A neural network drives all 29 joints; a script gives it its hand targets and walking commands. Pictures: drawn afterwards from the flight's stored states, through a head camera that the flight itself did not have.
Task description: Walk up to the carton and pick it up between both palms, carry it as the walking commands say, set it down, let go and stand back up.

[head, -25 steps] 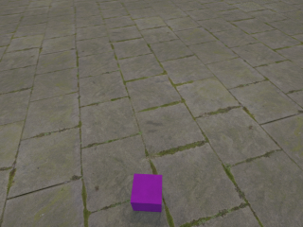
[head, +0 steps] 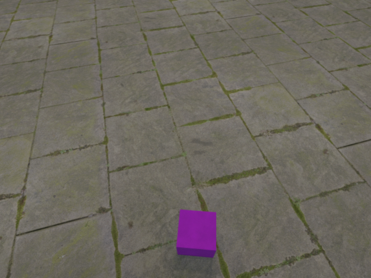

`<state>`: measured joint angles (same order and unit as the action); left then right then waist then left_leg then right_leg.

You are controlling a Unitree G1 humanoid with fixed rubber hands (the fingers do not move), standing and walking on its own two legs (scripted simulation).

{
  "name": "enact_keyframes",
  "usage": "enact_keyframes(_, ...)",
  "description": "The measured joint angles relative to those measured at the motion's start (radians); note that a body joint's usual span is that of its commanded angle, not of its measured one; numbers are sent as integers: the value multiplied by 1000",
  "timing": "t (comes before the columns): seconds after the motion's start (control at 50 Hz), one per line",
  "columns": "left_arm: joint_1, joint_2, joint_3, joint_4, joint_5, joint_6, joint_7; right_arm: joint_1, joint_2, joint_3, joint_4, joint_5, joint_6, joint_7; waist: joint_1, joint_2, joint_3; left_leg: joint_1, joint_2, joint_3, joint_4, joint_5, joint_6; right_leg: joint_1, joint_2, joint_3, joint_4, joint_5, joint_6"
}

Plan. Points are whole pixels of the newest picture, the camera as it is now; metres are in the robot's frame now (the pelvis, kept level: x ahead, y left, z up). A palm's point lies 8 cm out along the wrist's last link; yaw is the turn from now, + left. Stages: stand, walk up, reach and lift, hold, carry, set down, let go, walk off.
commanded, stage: walk up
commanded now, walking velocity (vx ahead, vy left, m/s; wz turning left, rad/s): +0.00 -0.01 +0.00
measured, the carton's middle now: (196, 233) +0.39 -0.01 -0.68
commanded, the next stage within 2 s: stand in 1.54 s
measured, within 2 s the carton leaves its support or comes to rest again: neither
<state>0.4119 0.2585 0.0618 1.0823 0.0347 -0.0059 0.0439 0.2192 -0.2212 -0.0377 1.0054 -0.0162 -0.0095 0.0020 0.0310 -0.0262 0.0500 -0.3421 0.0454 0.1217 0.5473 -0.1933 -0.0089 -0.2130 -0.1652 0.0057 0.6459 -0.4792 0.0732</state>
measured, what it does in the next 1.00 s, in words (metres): steps on the spot: right foot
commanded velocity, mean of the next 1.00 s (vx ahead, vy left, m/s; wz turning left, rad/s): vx -0.03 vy -0.01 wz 0.00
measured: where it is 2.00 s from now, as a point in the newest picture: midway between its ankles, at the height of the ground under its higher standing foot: outside the picture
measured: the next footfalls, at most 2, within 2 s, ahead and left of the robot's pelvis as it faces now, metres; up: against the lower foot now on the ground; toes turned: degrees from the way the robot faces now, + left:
right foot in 0.30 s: +0.04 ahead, -0.14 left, +0.00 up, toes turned +8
left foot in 1.44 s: +0.02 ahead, +0.08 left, +0.00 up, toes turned -6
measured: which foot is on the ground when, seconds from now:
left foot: down 0.00-1.00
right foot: up 0.00-0.28, down 0.30-1.00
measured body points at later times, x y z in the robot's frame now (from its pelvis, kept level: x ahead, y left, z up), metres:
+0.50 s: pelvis +0.04 +0.02 +0.02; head +0.04 +0.01 +0.47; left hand +0.06 +0.24 -0.14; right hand +0.05 -0.21 -0.15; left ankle +0.04 +0.12 -0.73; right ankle +0.02 -0.08 -0.73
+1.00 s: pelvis +0.03 +0.00 +0.00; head +0.06 -0.01 +0.45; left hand +0.04 +0.24 -0.15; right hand +0.02 -0.24 -0.15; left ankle +0.04 +0.12 -0.73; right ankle +0.01 -0.09 -0.70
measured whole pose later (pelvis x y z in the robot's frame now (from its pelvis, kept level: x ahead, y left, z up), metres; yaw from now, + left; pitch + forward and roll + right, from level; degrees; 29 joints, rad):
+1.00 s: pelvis +0.03 +0.00 +0.00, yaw -2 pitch -1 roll +1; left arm 0.22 0.18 0.05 1.12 0.01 0.04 0.06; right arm 0.26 -0.17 -0.07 1.08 -0.02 0.00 -0.07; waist -0.02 0.00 0.09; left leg -0.25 0.06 0.15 0.53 -0.27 0.00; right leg -0.37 -0.02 -0.09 0.85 -0.45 0.00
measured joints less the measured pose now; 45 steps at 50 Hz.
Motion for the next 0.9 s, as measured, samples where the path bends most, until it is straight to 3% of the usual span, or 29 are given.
enact_keyframes(0.06,-57,1,-8,-21,-19,22,-6,-3,37,20,-5,6,-16,-14,-10,-20,21,54,-2,12,-51,-26,31,-66,65,0,137,-49,-27)
enact_keyframes(0.16,-134,-27,-19,-42,-20,46,-15,-9,68,29,8,0,-11,-31,-34,-31,13,131,-17,26,-152,8,42,-93,116,-50,122,14,-39)
enact_keyframes(0.24,-174,-57,-24,-44,-19,50,-16,-9,75,22,28,-1,-7,-37,-40,-28,-5,151,-36,39,-158,-2,49,-62,119,-71,8,84,-49)
enact_keyframes(0.3,-187,-77,-28,-33,-18,34,-12,0,71,14,48,6,1,-36,-33,-23,-15,155,-50,47,-123,-30,47,5,110,-89,-153,206,-64)
enact_keyframes(0.36,-188,-107,-40,-1,-18,18,-12,14,61,9,77,12,11,-34,-33,24,-18,187,-33,30,-135,-28,38,56,130,-109,-200,225,-87)
enact_keyframes(0.46,-170,-123,-50,42,-24,-1,-8,36,70,5,119,12,7,-32,-37,43,-29,228,-26,19,-190,-16,30,109,145,-119,-278,248,-93)
enact_keyframes(0.82,-120,-143,-53,116,-24,-14,4,74,92,7,199,7,0,-45,-30,36,-23,256,-16,20,-219,-20,14,137,159,-113,-310,245,-101)
enact_keyframes(0.9,-140,-133,-39,99,-31,-1,14,58,88,-6,163,5,0,-57,-27,33,-6,183,-5,26,-131,-42,11,56,157,-109,-213,223,-101)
